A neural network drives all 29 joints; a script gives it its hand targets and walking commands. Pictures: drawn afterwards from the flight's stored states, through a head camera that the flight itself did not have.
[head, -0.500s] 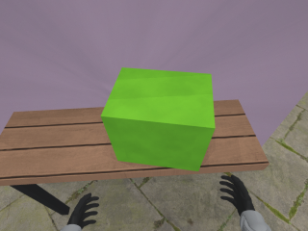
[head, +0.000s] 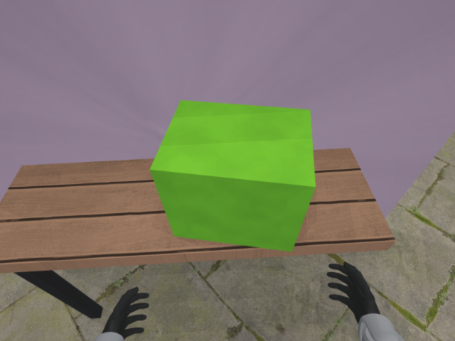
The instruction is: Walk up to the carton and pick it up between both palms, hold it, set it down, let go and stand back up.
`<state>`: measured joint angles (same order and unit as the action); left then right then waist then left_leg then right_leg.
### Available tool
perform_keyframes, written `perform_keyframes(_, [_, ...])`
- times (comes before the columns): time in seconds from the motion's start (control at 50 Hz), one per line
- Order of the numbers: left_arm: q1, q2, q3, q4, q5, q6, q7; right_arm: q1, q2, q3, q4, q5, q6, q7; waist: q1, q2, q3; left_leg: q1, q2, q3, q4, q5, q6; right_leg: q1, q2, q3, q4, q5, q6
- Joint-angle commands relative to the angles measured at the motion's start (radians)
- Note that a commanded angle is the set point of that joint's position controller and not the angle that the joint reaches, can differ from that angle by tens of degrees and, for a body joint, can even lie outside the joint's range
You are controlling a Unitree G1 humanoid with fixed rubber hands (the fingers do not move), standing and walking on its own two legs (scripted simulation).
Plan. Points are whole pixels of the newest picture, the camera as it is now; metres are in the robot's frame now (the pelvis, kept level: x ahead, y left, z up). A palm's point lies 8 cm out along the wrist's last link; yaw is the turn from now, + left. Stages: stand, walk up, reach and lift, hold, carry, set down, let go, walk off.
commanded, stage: let go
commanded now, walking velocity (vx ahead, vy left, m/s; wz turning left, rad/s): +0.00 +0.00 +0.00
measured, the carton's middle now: (237, 177) +0.45 -0.01 -0.01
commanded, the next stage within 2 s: stand in 0.46 s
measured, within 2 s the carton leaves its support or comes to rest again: neither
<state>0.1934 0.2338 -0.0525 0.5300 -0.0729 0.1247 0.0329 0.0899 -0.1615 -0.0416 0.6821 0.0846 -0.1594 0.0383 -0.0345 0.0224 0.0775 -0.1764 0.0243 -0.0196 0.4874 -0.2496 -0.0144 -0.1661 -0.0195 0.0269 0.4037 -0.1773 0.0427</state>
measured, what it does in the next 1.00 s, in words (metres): stands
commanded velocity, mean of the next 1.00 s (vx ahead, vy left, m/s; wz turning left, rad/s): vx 0.00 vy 0.00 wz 0.00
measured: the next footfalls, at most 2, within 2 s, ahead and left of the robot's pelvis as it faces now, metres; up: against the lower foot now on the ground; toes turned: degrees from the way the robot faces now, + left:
none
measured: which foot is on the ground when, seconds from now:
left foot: down 0.00-1.00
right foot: down 0.00-1.00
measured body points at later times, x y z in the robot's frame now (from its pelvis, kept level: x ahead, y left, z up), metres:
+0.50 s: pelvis +0.00 +0.00 +0.00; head +0.01 +0.00 +0.45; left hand +0.17 +0.22 -0.09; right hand +0.19 -0.22 -0.08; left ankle +0.01 +0.12 -0.74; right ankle +0.03 -0.15 -0.74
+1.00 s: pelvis +0.02 -0.01 +0.00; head +0.01 -0.03 +0.45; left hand +0.19 +0.23 -0.07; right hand +0.20 -0.30 -0.08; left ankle +0.01 +0.12 -0.74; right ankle +0.03 -0.15 -0.74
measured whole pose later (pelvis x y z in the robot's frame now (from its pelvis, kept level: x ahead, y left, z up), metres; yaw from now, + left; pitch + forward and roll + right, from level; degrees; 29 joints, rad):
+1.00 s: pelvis +0.02 -0.01 +0.00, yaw +0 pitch -2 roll +0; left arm 0.24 0.28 -0.05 0.55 -0.02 -0.02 0.01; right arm 0.12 -0.33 -0.04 0.68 0.06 -0.04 0.02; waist -0.03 0.02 0.01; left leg -0.17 0.02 -0.02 0.49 -0.28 -0.02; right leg -0.21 -0.03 0.03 0.50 -0.26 0.03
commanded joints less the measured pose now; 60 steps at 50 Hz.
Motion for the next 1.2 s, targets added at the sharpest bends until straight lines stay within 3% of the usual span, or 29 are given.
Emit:
perform_keyframes(0.0, [-0.054,0.045,0.110,-0.125,0.059,-0.033,0.015,-0.029,-0.160,-0.048,-0.056,-0.130,-0.034,0.001,0.069,-0.012,-0.138,0.045,-0.022,0.124,-0.174,0.143,-0.043,0.163,0.082,-0.096,-0.031,0.033,-0.062])
perform_keyframes(0.16, [-0.069,0.038,0.089,-0.047,0.052,-0.019,0.002,-0.024,-0.151,-0.025,0.000,-0.127,-0.026,-0.010,0.041,-0.024,-0.105,0.043,-0.032,0.131,-0.178,0.114,-0.039,0.165,0.080,-0.097,-0.045,0.034,-0.046])
perform_keyframes(0.2, [-0.059,0.015,0.083,-0.065,0.069,-0.017,0.018,-0.025,-0.179,-0.033,0.017,-0.131,-0.031,0.002,0.039,0.040,-0.121,0.044,-0.021,0.114,-0.175,0.128,-0.055,0.171,0.095,-0.111,-0.025,0.013,-0.064])
perform_keyframes(0.32, [-0.061,0.016,0.069,-0.047,0.061,-0.026,0.010,-0.005,-0.140,-0.020,-0.019,-0.115,-0.027,-0.002,0.031,0.049,-0.077,-0.061,0.001,0.117,-0.242,0.020,-0.036,0.259,0.105,-0.120,-0.010,0.044,-0.029])
perform_keyframes(0.38, [-0.071,0.029,0.092,-0.089,0.064,-0.024,0.012,-0.035,-0.162,-0.016,-0.015,-0.128,-0.026,-0.001,0.053,0.019,-0.129,0.018,-0.025,0.122,-0.192,0.097,-0.053,0.209,0.092,-0.109,-0.026,0.001,-0.053])
perform_keyframes(0.44, [-0.089,0.047,0.088,-0.071,0.044,-0.027,0.009,-0.025,-0.134,-0.022,-0.036,-0.140,-0.026,-0.012,0.034,-0.012,-0.117,0.025,-0.025,0.128,-0.188,0.075,-0.038,0.185,0.079,-0.109,-0.038,0.029,-0.046])
perform_keyframes(0.46, [-0.055,0.046,0.097,-0.059,0.067,-0.028,0.005,0.004,-0.165,-0.014,-0.044,-0.142,-0.029,-0.010,0.055,0.035,-0.112,0.031,-0.032,0.143,-0.194,0.112,-0.052,0.218,0.082,-0.108,-0.040,0.050,-0.037])
perform_keyframes(0.48, [-0.054,0.042,0.100,-0.076,0.062,-0.035,0.006,-0.021,-0.151,-0.017,-0.057,-0.144,-0.042,-0.012,0.050,-0.001,-0.134,0.036,-0.035,0.134,-0.175,0.150,-0.053,0.199,0.089,-0.119,-0.030,0.056,-0.042])
perform_keyframes(0.5, [0.024,0.290,0.154,-0.018,0.116,-0.093,0.009,0.074,-0.319,-0.054,-0.009,-0.150,0.017,-0.033,0.052,-0.021,-0.205,-0.029,0.052,-0.014,-0.112,0.149,-0.003,0.069,-0.065,0.036,0.050,0.143,-0.072])
perform_keyframes(0.52, [0.006,0.261,0.145,-0.024,0.112,-0.106,-0.005,0.027,-0.320,-0.053,-0.014,-0.152,0.048,-0.040,0.059,0.029,-0.217,-0.002,0.044,0.003,-0.100,0.098,-0.001,0.045,-0.067,0.023,0.046,0.107,-0.073])
perform_keyframes(0.56, [0.002,0.230,0.128,-0.012,0.116,-0.132,-0.014,0.064,-0.319,-0.059,0.000,-0.148,0.084,-0.053,0.038,-0.021,-0.221,0.009,0.049,-0.012,-0.112,0.007,0.019,-0.005,-0.047,0.004,0.042,0.066,-0.075])
perform_keyframes(0.62, [-0.017,0.236,0.120,0.009,0.128,-0.149,-0.025,0.019,-0.301,-0.034,0.000,-0.157,0.098,-0.039,0.037,0.051,-0.127,-0.059,0.059,-0.018,-0.131,-0.116,0.030,-0.047,-0.051,0.011,0.013,-0.036,-0.055])
perform_keyframes(0.64, [-0.032,0.251,0.126,0.001,0.129,-0.154,-0.023,0.019,-0.295,-0.039,-0.011,-0.155,0.091,-0.036,0.024,0.010,-0.124,-0.092,0.072,-0.055,-0.161,-0.127,0.034,-0.030,-0.051,0.027,0.042,-0.041,-0.070])
perform_keyframes(0.66, [-0.019,0.255,0.120,-0.002,0.118,-0.156,-0.027,0.047,-0.338,-0.043,-0.006,-0.156,0.101,-0.035,0.055,0.006,-0.108,-0.120,0.056,-0.028,-0.142,-0.094,0.037,-0.013,-0.064,0.035,0.032,-0.007,-0.070])
perform_keyframes(0.68, [-0.023,0.250,0.122,0.004,0.121,-0.173,-0.030,0.038,-0.315,-0.046,-0.010,-0.143,0.096,-0.034,0.034,-0.045,-0.135,-0.071,0.058,-0.031,-0.117,-0.064,0.039,-0.035,-0.064,0.048,0.029,-0.023,-0.070])
perform_keyframes(0.76, [0.051,0.290,0.123,0.033,0.117,-0.185,-0.035,0.048,-0.349,-0.050,-0.016,-0.146,0.104,-0.028,0.033,-0.046,-0.037,-0.065,0.064,-0.040,-0.088,0.066,0.058,-0.079,-0.072,0.056,-0.011,0.062,-0.084])
perform_keyframes(0.78, [0.013,0.310,0.127,0.029,0.118,-0.186,-0.029,0.068,-0.369,-0.050,0.005,-0.157,0.111,-0.025,0.020,0.028,-0.085,-0.044,0.058,-0.007,-0.087,0.039,0.045,-0.046,-0.088,0.078,-0.002,0.116,-0.086])
perform_keyframes(0.8, [0.048,0.285,0.126,0.029,0.115,-0.182,-0.027,0.081,-0.367,-0.056,0.011,-0.136,0.107,-0.024,0.045,-0.065,-0.139,-0.035,0.066,-0.054,-0.078,0.047,0.059,-0.007,-0.084,0.060,0.010,0.075,-0.088])
perform_keyframes(0.82, [0.012,0.310,0.134,0.027,0.107,-0.175,-0.021,0.082,-0.367,-0.045,0.009,-0.135,0.106,-0.017,0.016,-0.072,-0.119,-0.034,0.066,-0.031,-0.057,0.071,0.052,-0.027,-0.084,0.068,0.013,0.101,-0.090])
perform_keyframes(0.84, [0.027,0.275,0.129,0.011,0.104,-0.185,-0.026,0.036,-0.371,-0.046,-0.006,-0.139,0.104,-0.021,0.039,0.014,-0.175,-0.006,0.062,-0.017,-0.055,0.081,0.046,-0.026,-0.090,0.083,0.018,0.088,-0.088])
perform_keyframes(0.86, [0.019,0.301,0.135,0.035,0.114,-0.183,-0.024,0.089,-0.347,-0.038,0.009,-0.137,0.102,-0.023,0.004,-0.045,-0.200,0.016,0.060,-0.007,-0.067,0.079,0.039,0.010,-0.075,0.075,0.018,0.108,-0.092])
perform_keyframes(0.88, [0.028,0.311,0.141,0.020,0.106,-0.188,-0.028,0.045,-0.344,-0.025,-0.002,-0.150,0.103,-0.020,0.049,-0.047,-0.198,-0.021,0.067,-0.008,-0.070,0.103,0.038,0.047,-0.075,0.057,0.045,0.119,-0.088])
perform_keyframes(0.96, [0.009,0.284,0.130,0.018,0.109,-0.178,-0.025,0.087,-0.390,-0.035,0.013,-0.130,0.104,-0.032,0.010,-0.030,-0.108,-0.048,0.059,-0.029,-0.077,0.090,0.041,-0.006,-0.066,0.067,0.017,0.134,-0.082])
perform_keyframes(1.0, [0.013,0.288,0.130,0.023,0.116,-0.175,-0.027,0.069,-0.363,-0.030,0.011,-0.132,0.105,-0.026,0.008,-0.090,-0.175,0.039,0.076,-0.012,-0.055,0.139,0.039,-0.023,-0.068,0.058,0.020,0.179,-0.092])
perform_keyframes(1.04, [0.029,0.302,0.135,0.017,0.097,-0.178,-0.027,0.091,-0.386,-0.031,0.010,-0.130,0.111,-0.018,0.023,-0.044,-0.165,0.028,0.066,-0.014,-0.045,0.174,0.037,-0.013,-0.070,0.050,0.033,0.158,-0.083])
perform_keyframes(1.08, [0.026,0.272,0.124,0.029,0.101,-0.178,-0.021,0.102,-0.386,-0.033,0.023,-0.132,0.116,-0.034,0.023,-0.125,-0.123,0.018,0.076,-0.020,-0.066,0.189,0.041,-0.030,-0.074,0.046,0.018,0.184,-0.096])
perform_keyframes(1.12, [0.076,0.287,0.125,0.023,0.107,-0.190,-0.023,0.090,-0.393,-0.046,0.018,-0.132,0.112,-0.035,0.032,-0.042,-0.149,0.014,0.067,-0.017,-0.054,0.169,0.042,-0.012,-0.074,0.048,0.022,0.180,-0.086])
perform_keyframes(1.16, [0.030,0.299,0.141,0.028,0.104,-0.183,-0.023,0.071,-0.362,-0.027,-0.004,-0.132,0.109,-0.012,0.023,-0.098,-0.152,0.002,0.070,-0.015,-0.062,0.191,0.043,0.005,-0.074,0.051,0.027,0.187,-0.088])
perform_keyframes(1.18, [0.017,0.289,0.138,0.022,0.106,-0.177,-0.026,0.087,-0.365,-0.028,0.009,-0.124,0.106,-0.023,0.029,-0.046,-0.157,0.020,0.069,-0.002,-0.059,0.173,0.032,-0.006,-0.076,0.060,0.031,0.170,-0.087])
